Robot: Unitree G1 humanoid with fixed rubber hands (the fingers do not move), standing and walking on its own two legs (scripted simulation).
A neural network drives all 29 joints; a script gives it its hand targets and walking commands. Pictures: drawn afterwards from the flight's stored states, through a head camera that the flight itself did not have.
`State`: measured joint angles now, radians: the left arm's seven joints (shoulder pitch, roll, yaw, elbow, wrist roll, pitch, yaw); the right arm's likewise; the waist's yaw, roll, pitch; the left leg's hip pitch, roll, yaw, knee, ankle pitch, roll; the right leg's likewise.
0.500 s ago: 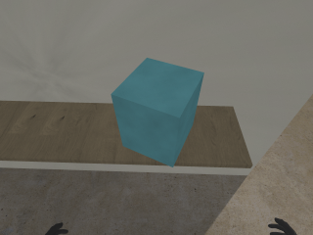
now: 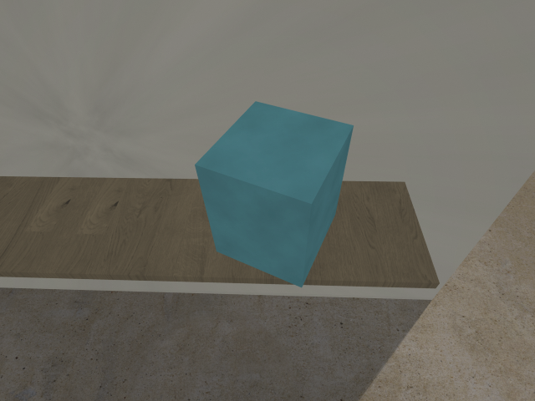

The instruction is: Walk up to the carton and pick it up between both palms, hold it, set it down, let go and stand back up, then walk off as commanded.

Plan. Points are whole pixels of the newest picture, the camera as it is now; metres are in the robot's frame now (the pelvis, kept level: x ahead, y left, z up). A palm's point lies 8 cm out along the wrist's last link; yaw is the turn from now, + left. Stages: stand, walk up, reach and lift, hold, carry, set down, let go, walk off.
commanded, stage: walk up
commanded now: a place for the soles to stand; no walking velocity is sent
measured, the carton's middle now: (278, 194) +0.50 +0.02 +0.01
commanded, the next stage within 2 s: none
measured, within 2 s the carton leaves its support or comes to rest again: neither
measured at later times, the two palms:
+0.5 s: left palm (59, 381) +0.18 +0.38 -0.12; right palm out of the picture +0.15 -0.27 -0.11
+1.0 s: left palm (81, 331) +0.26 +0.37 -0.11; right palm (449, 364) +0.22 -0.26 -0.10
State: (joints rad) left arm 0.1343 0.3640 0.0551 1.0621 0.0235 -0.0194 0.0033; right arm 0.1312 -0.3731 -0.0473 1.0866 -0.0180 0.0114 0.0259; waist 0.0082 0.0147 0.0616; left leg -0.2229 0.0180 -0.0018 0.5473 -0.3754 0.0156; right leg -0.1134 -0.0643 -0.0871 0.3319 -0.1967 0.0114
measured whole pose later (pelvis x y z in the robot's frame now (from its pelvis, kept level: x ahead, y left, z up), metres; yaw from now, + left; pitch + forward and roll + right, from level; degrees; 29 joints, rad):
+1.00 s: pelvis +0.14 +0.07 +0.00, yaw -4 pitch -2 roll +0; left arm 0.08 0.40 0.03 1.02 -0.02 0.02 -0.01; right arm 0.13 -0.42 -0.01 0.94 0.01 -0.02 -0.02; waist 0.01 0.00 0.08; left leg -0.05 0.05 0.07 0.37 -0.28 -0.02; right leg -0.16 0.00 0.04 0.39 -0.19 0.02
